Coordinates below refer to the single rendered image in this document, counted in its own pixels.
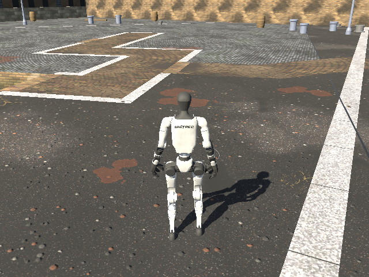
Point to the right robot upper arm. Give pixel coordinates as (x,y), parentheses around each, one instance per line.
(202,122)

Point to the humanoid robot torso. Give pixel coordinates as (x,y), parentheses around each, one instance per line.
(184,139)

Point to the robot right hand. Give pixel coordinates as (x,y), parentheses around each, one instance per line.
(214,170)

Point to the left robot upper arm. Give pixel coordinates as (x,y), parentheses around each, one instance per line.
(166,122)

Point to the robot right shin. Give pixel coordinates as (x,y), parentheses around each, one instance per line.
(198,205)

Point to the robot left hand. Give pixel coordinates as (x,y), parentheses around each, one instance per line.
(154,169)

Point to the right robot forearm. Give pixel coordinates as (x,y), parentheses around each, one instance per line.
(211,155)

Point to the left robot forearm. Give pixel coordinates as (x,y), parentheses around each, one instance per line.
(157,155)

